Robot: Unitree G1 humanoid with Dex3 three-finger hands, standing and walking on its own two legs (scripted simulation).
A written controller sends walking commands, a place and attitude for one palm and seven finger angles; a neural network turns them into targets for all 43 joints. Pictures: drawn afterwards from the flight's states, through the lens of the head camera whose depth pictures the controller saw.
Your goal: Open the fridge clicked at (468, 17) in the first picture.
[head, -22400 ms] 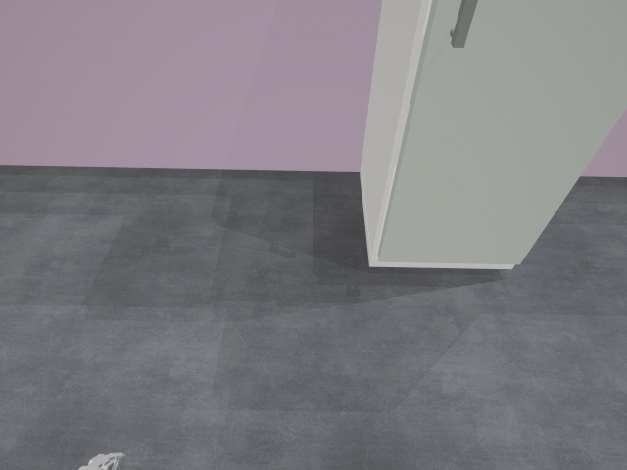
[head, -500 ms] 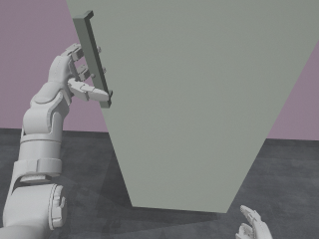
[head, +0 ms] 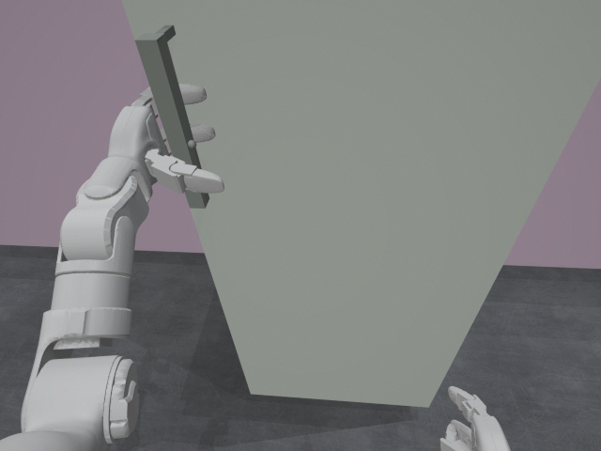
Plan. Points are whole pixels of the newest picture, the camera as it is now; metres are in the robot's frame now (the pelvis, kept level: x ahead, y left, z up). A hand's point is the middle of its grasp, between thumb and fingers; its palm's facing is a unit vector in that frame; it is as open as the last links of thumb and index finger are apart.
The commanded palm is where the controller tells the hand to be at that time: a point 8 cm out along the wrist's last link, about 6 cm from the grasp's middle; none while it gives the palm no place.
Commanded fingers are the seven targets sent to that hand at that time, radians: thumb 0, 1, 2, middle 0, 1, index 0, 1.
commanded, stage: slide the fingers in behind the handle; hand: left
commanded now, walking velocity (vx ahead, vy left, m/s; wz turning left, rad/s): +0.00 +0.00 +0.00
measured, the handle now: (184, 125) +0.44 +0.18 +0.26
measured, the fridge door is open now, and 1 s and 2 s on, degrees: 0 0 0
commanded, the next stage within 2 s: grip the handle and tug to test in 0.70 s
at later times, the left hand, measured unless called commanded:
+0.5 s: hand (192, 147) +0.38 +0.15 +0.26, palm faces +0.02 -1.00 -0.02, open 14.4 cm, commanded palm +0.36 +0.20 +0.26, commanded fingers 0.00 -0.50 0.30 -0.30 -1.20 -0.30 -1.20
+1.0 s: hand (191, 145) +0.38 +0.16 +0.26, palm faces +0.03 -1.00 -0.02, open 13.2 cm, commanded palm +0.36 +0.20 +0.26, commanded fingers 0.00 0.01 0.52 -0.35 -1.27 -0.35 -1.27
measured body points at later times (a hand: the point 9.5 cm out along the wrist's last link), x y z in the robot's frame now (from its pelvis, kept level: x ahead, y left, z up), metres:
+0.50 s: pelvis +0.00 +0.00 +0.00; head -0.03 -0.02 +0.45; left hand +0.37 +0.21 +0.26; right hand +0.19 -0.22 -0.09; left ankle -0.02 +0.12 -0.74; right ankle -0.02 -0.11 -0.74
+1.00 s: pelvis +0.00 +0.01 +0.00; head -0.03 -0.02 +0.45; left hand +0.38 +0.21 +0.26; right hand +0.18 -0.22 -0.09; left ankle -0.02 +0.12 -0.74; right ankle -0.02 -0.11 -0.74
